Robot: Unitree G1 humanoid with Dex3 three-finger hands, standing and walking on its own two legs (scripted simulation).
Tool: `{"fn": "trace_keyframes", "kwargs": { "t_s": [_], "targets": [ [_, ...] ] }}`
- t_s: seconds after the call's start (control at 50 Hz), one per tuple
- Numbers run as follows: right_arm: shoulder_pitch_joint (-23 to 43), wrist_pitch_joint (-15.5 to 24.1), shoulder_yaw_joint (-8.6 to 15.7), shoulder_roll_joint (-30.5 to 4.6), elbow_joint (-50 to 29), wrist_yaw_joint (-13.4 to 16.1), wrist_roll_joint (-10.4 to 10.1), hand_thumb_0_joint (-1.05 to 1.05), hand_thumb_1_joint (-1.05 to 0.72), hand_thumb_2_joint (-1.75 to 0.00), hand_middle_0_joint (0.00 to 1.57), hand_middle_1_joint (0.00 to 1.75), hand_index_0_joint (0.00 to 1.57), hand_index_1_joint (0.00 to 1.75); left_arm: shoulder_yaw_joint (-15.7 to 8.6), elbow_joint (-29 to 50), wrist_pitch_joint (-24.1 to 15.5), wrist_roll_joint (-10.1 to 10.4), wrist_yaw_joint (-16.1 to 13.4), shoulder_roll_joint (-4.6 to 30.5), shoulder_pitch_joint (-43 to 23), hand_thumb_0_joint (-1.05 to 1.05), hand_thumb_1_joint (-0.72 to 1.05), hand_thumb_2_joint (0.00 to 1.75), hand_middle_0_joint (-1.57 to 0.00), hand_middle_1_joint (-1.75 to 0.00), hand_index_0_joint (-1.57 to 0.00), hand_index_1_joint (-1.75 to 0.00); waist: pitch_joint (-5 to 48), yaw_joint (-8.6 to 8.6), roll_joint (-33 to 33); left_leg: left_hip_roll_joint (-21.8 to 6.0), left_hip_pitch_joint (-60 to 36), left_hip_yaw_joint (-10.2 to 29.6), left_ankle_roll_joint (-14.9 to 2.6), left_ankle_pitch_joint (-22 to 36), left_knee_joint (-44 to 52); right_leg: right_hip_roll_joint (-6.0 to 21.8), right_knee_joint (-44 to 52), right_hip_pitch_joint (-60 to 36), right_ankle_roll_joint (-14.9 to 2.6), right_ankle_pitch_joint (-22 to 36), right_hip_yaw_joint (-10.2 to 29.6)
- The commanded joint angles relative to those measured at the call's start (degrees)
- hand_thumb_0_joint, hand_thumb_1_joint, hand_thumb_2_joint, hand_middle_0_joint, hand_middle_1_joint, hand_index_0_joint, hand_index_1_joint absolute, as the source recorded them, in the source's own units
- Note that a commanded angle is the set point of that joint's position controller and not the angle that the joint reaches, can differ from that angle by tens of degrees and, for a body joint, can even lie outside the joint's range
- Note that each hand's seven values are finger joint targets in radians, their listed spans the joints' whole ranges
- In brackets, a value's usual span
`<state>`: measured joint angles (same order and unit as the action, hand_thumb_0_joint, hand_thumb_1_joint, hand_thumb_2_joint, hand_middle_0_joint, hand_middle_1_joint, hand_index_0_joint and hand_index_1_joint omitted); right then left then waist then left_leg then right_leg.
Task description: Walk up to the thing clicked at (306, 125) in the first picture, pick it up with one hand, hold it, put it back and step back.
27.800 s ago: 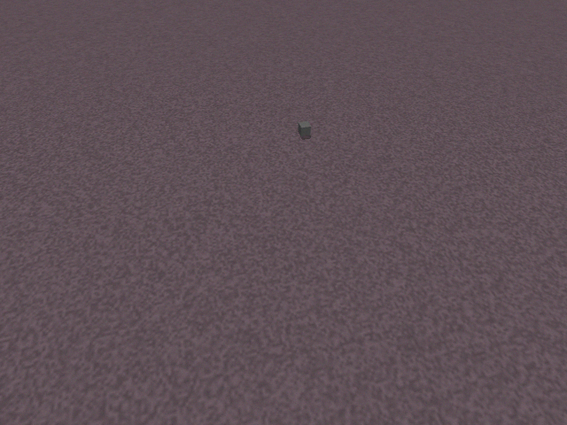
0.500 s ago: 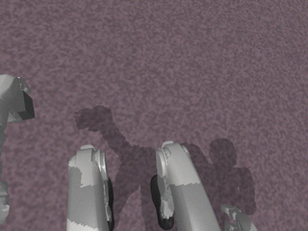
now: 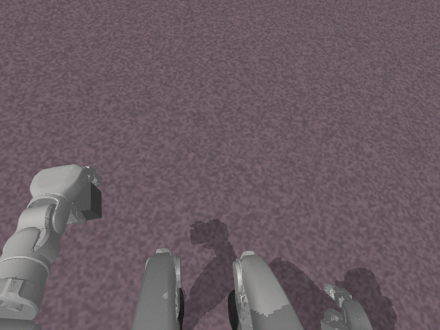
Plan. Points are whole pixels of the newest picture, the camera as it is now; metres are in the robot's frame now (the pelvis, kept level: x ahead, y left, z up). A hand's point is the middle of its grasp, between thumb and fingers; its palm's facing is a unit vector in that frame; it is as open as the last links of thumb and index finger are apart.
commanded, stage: lift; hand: left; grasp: from above
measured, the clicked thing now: (81, 202) +0.38 +0.28 -0.12
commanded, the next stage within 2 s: hold in 0.72 s
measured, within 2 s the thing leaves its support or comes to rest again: neither
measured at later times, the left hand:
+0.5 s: hand (58, 172) +0.37 +0.25 +0.05, palm faces -0.42 -0.10 -0.90, open 8.9 cm
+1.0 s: hand (60, 140) +0.39 +0.23 +0.11, palm faces -0.41 -0.10 -0.90, open 8.8 cm
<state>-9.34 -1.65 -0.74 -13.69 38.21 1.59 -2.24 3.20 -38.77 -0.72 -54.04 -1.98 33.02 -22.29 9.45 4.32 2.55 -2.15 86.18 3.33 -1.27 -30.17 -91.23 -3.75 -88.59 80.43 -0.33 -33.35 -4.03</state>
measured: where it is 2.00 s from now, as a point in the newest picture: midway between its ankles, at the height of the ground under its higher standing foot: outside the picture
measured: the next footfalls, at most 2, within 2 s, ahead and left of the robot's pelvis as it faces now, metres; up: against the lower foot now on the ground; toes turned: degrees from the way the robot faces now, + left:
none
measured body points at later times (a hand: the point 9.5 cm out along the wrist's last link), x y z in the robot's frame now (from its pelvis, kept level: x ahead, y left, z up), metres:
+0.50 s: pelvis +0.05 +0.01 +0.13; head +0.11 +0.01 +0.58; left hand +0.38 +0.25 +0.10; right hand +0.14 -0.25 +0.01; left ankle +0.10 +0.11 -0.54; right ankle +0.07 -0.12 -0.54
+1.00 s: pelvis +0.08 +0.00 +0.18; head +0.12 -0.01 +0.63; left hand +0.41 +0.23 +0.16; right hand +0.19 -0.26 +0.05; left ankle +0.10 +0.11 -0.54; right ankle +0.07 -0.12 -0.54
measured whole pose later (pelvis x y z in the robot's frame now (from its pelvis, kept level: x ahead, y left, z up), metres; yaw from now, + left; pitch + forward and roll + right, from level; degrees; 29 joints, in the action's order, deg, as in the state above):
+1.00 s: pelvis +0.08 +0.00 +0.18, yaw +2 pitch +8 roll -1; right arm -14.1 0.0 2.3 -14.6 42.5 2.8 -3.3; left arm 13.6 -47.1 5.6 -54.9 -8.0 20.4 -18.7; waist 4.9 1.7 2.6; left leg -0.9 29.6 -1.3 -0.9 -18.4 -40.0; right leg -2.3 -38.4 25.9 -0.3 -20.3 1.6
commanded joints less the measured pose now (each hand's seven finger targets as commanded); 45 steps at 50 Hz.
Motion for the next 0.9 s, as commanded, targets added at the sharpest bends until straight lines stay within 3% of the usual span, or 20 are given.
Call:
{"fn": "trace_keyframes", "kwargs": {
  "t_s": [0.0, 0.06, 0.1, 0.14, 0.24, 0.3, 0.32, 0.36, 0.4, 0.46, 0.54, 0.58, 0.62, 0.78, 0.88],
  "targets": [
    [-4.3, 2.7, 3.4, -9.3, -3.5, 1.3, -0.1, 0.0, -0.9, -0.9, 0.2, 0.3, 0.2, 0.3, -5.0, 8.3, 0.2, -0.6, -3.6, 12.9, -13.3, 0.0, 0.69, 0.51, -1.04, -0.51, -1.07, -0.49, 22.8, 0.73, 6.3, 1.0, -29.7, -0.1, -0.28, -0.2, 21.1, -0.8, 20.3, -17.3, -1.07, 3.6, 2.2],
    [-4.1, 3.5, 3.5, -9.0, -3.3, 1.7, -0.2, 0.0, -0.9, -0.9, 0.2, 0.3, 0.2, 0.3, -3.1, 7.2, 0.0, -1.4, -4.8, 10.9, -14.0, 0.0, 0.69, 0.51, -1.04, -0.52, -1.06, -0.49, 19.4, 0.73, 6.1, 1.2, -32.5, 0.0, -0.05, -1.9, 25.9, -0.9, 24.8, -20.2, -1.14, 2.4, 2.9],
    [-4.2, 4.2, 3.6, -9.1, -2.8, 1.9, -0.4, 0.0, -0.9, -0.9, 0.2, 0.3, 0.2, 0.3, -0.9, 4.6, 0.1, -1.8, -5.4, 7.7, -13.5, 0.0, 0.71, 0.48, -1.05, -0.5, -1.08, -0.48, 16.9, 1.08, 6.2, 0.9, -35.0, 1.2, 0.29, -3.1, 29.7, -1.0, 26.3, -21.2, -1.16, 2.6, 2.6],
    [-4.5, 4.9, 4.0, -9.5, -2.3, 2.0, -0.3, 0.0, -0.9, -0.9, 0.2, 0.3, 0.2, 0.3, -1.3, 3.3, 0.2, -1.9, -6.4, 7.6, -14.0, 0.0, 0.68, 0.46, -1.02, -0.5, -1.05, -0.47, 16.4, 0.44, 7.0, 0.4, -38.9, 2.8, 0.75, -3.4, 33.0, -1.0, 27.4, -22.5, -0.98, 3.6, 2.3],
    [-5.9, 5.6, 4.2, -9.2, -1.9, 1.9, -0.4, 0.0, -0.9, -0.9, 0.2, 0.3, 0.2, 0.3, 3.0, 1.4, 1.4, -2.5, -8.5, 2.9, -16.3, 0.0, 0.66, 0.5, -1.01, -0.54, -1.03, -0.51, 15.8, 1.15, 5.1, 0.7, -46.3, 0.7, 1.04, 3.9, 37.2, -0.9, 34.0, -29.2, -1.45, 8.3, 3.0],
    [-6.7, 5.7, 4.5, -9.2, -1.3, 1.9, -0.2, 0.0, -0.89, -0.9, 0.2, 0.3, 0.2, 0.3, 2.6, -0.5, 2.1, -2.2, -8.8, 3.7, -15.3, 0.0, 0.69, 0.53, -1.04, -0.51, -1.06, -0.49, 15.2, 0.08, 4.0, 0.7, -49.1, 0.4, 1.08, 7.6, 39.8, -0.7, 37.0, -33.4, -1.27, 11.1, 3.2],
    [-6.9, 5.7, 4.6, -9.5, -1.5, 1.9, -0.2, 0.0, -0.89, -0.9, 0.2, 0.3, 0.2, 0.3, 1.4, 0.0, 2.1, -2.4, -9.1, 5.3, -15.7, 0.0, 0.7, 0.55, -1.05, -0.51, -1.07, -0.5, 15.7, -0.63, 4.1, 0.8, -50.6, 0.0, 1.11, 8.6, 40.9, -0.6, 38.0, -35.2, -1.33, 11.8, 3.4],
    [-6.4, 5.7, 4.4, -8.8, -1.5, 1.9, -0.2, 0.0, -0.89, -0.9, 0.2, 0.3, 0.2, 0.3, 2.6, -0.4, 2.4, -2.2, -9.4, 3.5, -17.0, 0.0, 0.71, 0.53, -1.06, -0.51, -1.08, -0.49, 14.4, -0.31, 4.2, 0.8, -52.1, -0.3, 1.19, 9.6, 42.5, -0.5, 39.6, -36.6, -1.28, 12.5, 3.6],
    [-6.4, 5.7, 4.4, -8.8, -1.4, 1.9, -0.2, 0.0, -0.89, -0.9, 0.2, 0.3, 0.2, 0.3, 1.8, -2.4, 3.0, -2.1, -10.1, 3.4, -14.6, 0.0, 0.71, 0.52, -1.06, -0.49, -1.08, -0.48, 13.9, -1.18, 3.1, 0.9, -53.7, -0.7, 1.17, 12.4, 43.9, -0.6, 41.3, -39.4, -1.33, 14.4, 3.7],
    [-6.7, 5.5, 4.5, -8.5, -1.3, 1.8, -0.3, 0.0, -0.89, -0.9, 0.2, 0.3, 0.2, 0.3, 3.6, -2.7, 4.0, -1.8, -10.4, 0.8, -14.2, 0.0, 0.7, 0.49, -1.05, -0.48, -1.07, -0.46, 13.3, -0.95, 1.5, 1.4, -55.5, -1.7, 1.02, 15.8, 45.2, -0.5, 43.7, -42.6, -1.3, 17.2, 4.3],
    [-6.7, 5.0, 4.8, -8.5, -1.4, 1.8, -0.3, 0.0, -0.89, -0.9, 0.2, 0.3, 0.2, 0.3, 3.0, -2.3, 5.2, -1.0, -10.3, 1.8, -13.9, 0.0, 0.71, 0.48, -1.06, -0.46, -1.08, -0.44, 13.1, -1.8, 0.5, 1.9, -57.9, -2.4, 0.77, 18.9, 47.5, -0.2, 46.9, -48.0, -0.91, 20.5, 5.0],
    [-6.7, 5.0, 4.9, -8.3, -1.4, 1.7, -0.5, 0.0, -0.89, -0.9, 0.2, 0.3, 0.2, 0.3, 5.1, -2.0, 5.7, -0.7, -9.8, -1.2, -14.0, 0.0, 0.72, 0.46, -1.07, -0.44, -1.09, -0.42, 12.8, -1.0, 0.4, 2.0, -59.9, -2.8, 0.78, 20.3, 48.5, -0.2, 47.9, -48.7, -0.84, 22.0, 5.2],
    [-6.6, 4.8, 5.1, -8.5, -1.2, 1.8, -0.5, 0.0, -0.89, -0.9, 0.2, 0.3, 0.2, 0.3, 3.9, -1.5, 5.8, -0.5, -9.6, 0.5, -13.1, 0.0, 0.71, 0.43, -1.06, -0.44, -1.08, -0.41, 12.5, -1.36, -0.1, 2.1, -61.1, -2.8, 0.73, 21.7, 49.6, -0.2, 49.3, -50.5, -0.72, 23.3, 5.4],
    [-5.7, 4.3, 5.1, -8.5, -1.6, 1.8, -0.8, 0.0, -0.88, -0.89, 0.2, 0.3, 0.2, 0.3, 5.6, 0.6, 5.7, -0.5, -9.3, -1.7, -14.2, 0.0, 0.76, 0.43, -1.09, -0.43, -1.12, -0.4, 11.0, -1.53, -0.3, 2.5, -65.8, -3.5, 0.63, 24.2, 53.5, 0.2, 53.4, -55.0, -0.49, 25.8, 5.9],
    [-5.2, 4.0, 5.3, -8.7, -1.6, 1.6, -0.8, 0.0, -0.89, -0.89, 0.2, 0.3, 0.2, 0.3, 5.6, 1.4, 6.1, -1.1, -8.5, -0.7, -14.6, 0.0, 0.68, 0.44, -1.03, -0.46, -1.06, -0.43, 12.2, -1.72, -0.7, 2.6, -68.8, -4.1, 0.26, 29.7, 54.1, 0.3, 54.5, -58.2, -0.03, 32.0, 6.2]
  ]
}}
